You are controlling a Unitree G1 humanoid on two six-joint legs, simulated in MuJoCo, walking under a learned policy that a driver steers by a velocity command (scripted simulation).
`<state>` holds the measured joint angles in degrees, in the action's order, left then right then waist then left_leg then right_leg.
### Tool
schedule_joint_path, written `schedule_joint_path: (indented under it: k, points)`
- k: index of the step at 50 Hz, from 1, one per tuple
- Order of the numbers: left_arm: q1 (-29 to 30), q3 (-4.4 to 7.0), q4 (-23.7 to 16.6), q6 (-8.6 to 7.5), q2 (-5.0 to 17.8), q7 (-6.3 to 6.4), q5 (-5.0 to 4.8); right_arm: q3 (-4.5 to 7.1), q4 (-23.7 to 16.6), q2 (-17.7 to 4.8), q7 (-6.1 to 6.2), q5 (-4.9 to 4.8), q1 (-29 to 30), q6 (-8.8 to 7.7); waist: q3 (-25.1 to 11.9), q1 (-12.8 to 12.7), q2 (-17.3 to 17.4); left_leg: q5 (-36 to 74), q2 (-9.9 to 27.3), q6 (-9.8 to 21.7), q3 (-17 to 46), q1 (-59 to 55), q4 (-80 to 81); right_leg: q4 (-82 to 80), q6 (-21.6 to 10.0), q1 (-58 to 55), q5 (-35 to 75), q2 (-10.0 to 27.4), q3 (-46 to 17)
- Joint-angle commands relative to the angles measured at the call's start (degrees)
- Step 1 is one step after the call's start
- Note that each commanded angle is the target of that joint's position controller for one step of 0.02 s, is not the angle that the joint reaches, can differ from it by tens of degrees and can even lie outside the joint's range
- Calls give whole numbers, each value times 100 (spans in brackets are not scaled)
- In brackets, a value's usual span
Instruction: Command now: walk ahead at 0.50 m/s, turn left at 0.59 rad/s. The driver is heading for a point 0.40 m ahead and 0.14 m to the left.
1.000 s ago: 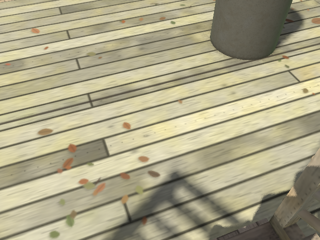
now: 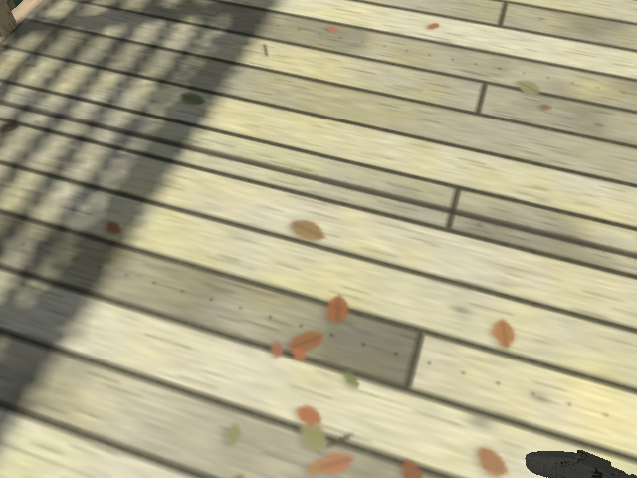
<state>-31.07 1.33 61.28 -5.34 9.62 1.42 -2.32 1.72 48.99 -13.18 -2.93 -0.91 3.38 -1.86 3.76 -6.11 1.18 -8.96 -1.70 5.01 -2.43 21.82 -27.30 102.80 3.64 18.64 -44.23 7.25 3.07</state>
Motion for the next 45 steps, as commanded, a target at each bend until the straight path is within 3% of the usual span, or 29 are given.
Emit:
schedule_joint_path:
  k: [1,2,3,4,5,7,8,10,11,13,14,15,16,17,18,20,21,23,25,27,32,34,35,36,37,38,39,41,45]
  points:
    - [1290,58,-1492,-402,521,-13,-120,398,519,-1236,378,11,-3011,217,-2624,1416,-126,2082,2048,1792,2712,-5892,-316,122,-5,5117,288,205,-759]
    - [1192,97,-1572,-268,477,61,-39,398,345,-1258,404,-83,-2360,196,-2113,885,-395,1204,2294,1852,3369,-4401,61,295,55,4964,668,147,-638]
    - [1019,210,-1450,-173,601,136,3,296,93,-959,353,-24,-1709,53,-1540,517,-896,1020,2521,1724,3417,-2724,318,-803,-7,4416,1680,318,-967]
    - [1277,244,-1502,-17,563,206,37,217,-339,-757,340,-82,-562,-76,-325,118,-613,1438,2282,1397,2950,-362,877,-2460,146,3491,1925,497,-998]
    - [1280,241,-1572,-1,467,238,198,263,-508,-853,363,-60,-177,-132,-95,-57,-437,1392,1639,1227,2337,946,1052,-3858,177,2243,2273,430,-882]
    - [1315,318,-1484,-155,530,159,244,377,-540,-916,525,7,-323,-92,-649,-24,-67,1290,585,978,1323,1875,576,-5560,246,74,4436,-306,-305]
    - [1412,351,-1434,-163,544,91,145,376,-408,-900,567,-47,-679,-85,-933,42,256,1135,577,960,1292,1490,452,-5973,267,-239,5206,-551,-256]
    - [2006,379,-1719,-44,616,65,81,418,-223,-985,555,-163,-1106,-75,-1046,201,535,485,749,741,1634,765,409,-6371,196,-399,4904,-614,-432]
    - [2146,440,-1743,18,747,74,87,383,-196,-770,544,-136,-1292,-87,-895,214,439,-230,762,598,1868,618,273,-6435,112,-413,4433,-592,-438]
    - [1399,609,-1624,66,1070,50,115,277,-217,-364,507,-99,-1308,-166,-840,-279,453,-628,428,339,1864,779,-802,-6510,-181,-1138,3550,-571,-459]
    - [539,712,-1384,8,1380,25,147,153,-261,196,473,-34,-1563,-172,-1186,-436,-655,-1503,-231,8,1150,1675,-3038,-6744,-536,-2338,3709,367,-1501]
    - [31,795,-1337,-110,1933,-76,362,115,-402,325,420,-235,-2547,-271,-1967,15,-2663,-2696,-553,-43,1264,2861,-5102,-8223,-1499,-3316,2325,1926,-5247]
    - [516,682,-1519,-185,1475,-105,295,309,-343,-284,452,-319,-2087,-281,-1351,-69,-1780,-2332,-249,-23,1497,3550,-5650,-8729,-1572,-2931,749,1942,-5551]
    - [1041,597,-1614,-172,1184,-102,267,381,-508,-517,495,-261,-1364,-225,-595,-90,-1243,-1689,-14,84,1320,3805,-5639,-8697,-1376,-2158,597,1673,-4489]
    - [1529,546,-1631,-127,1053,-91,288,411,-535,-488,540,-162,-1171,-159,-341,103,-826,-1152,259,94,1141,3408,-5319,-8671,-1252,-1328,1318,1401,-3500]
    - [2164,484,-1615,-63,816,-71,305,515,-474,-484,516,-131,-1478,-31,-406,616,-1071,-680,569,-1,1159,2357,-4553,-8824,-980,-350,2299,931,-2222]
    - [2203,472,-1593,-70,719,-75,280,561,-454,-549,483,-114,-1480,14,-448,607,-1096,-511,562,-41,1034,2130,-4375,-8973,-979,-247,2798,760,-1770]
    - [1949,490,-1427,-139,746,-30,272,495,-538,-254,506,-46,-1233,57,-435,577,-671,-233,476,-161,1040,2170,-3844,-8908,-1164,-404,4740,850,-1233]
    - [1820,520,-1281,-180,862,-14,258,455,-568,-85,477,32,-1176,55,-590,680,-611,69,368,-213,1020,2019,-2908,-8715,-1224,-650,6351,825,-680]
    - [2000,527,-1268,-134,907,32,182,383,-589,39,368,69,-931,24,-793,697,-616,643,346,-291,618,1392,-1889,-8627,-1144,-612,6643,631,-89]
    - [1788,575,-983,23,1137,83,49,337,-698,-119,206,89,-343,4,-892,468,-809,629,161,-283,185,710,-612,-8214,-1171,-1122,6611,693,-45]
    - [1793,584,-908,55,1184,73,-33,355,-540,-205,191,117,-734,-33,-1071,709,-825,983,-23,-68,52,-32,366,-7641,-1006,-1406,6698,580,-56]
    - [1625,596,-857,42,1177,71,48,455,-391,-502,239,152,-1056,-52,-1287,764,-586,1846,19,84,159,-841,535,-7040,-779,-1247,6561,339,66]
    - [1659,515,-955,22,967,60,242,563,-307,-975,318,227,-1610,-74,-1883,903,56,4664,972,432,1150,-2275,-2,-5818,-413,-285,4997,16,329]
    - [1000,274,-943,-13,431,-44,331,447,-174,-958,348,284,-1761,-71,-2422,605,1156,5966,2289,1571,2479,-3675,-166,-4384,-107,1170,961,-457,-87]
    - [1003,325,-829,19,669,-109,196,341,-96,-562,335,226,-2030,-19,-2706,740,985,4744,2259,1693,2645,-3351,117,-3870,-44,1239,494,-375,-712]
    - [1476,382,-921,81,889,-116,63,298,-179,-423,334,188,-1662,-8,-2194,764,760,4000,1976,1495,2248,-2950,273,-3682,-50,1547,624,-272,-709]
    - [1994,406,-961,261,894,47,164,230,-317,-317,379,166,-937,-9,-1515,588,243,2964,1661,1102,1864,-1720,626,-4245,-20,1351,1142,-106,-702]
    - [1904,337,-759,491,663,232,140,257,-291,-417,419,253,-520,16,-1289,340,510,2050,1258,847,1337,-482,920,-5683,-48,8,1925,-320,-466]
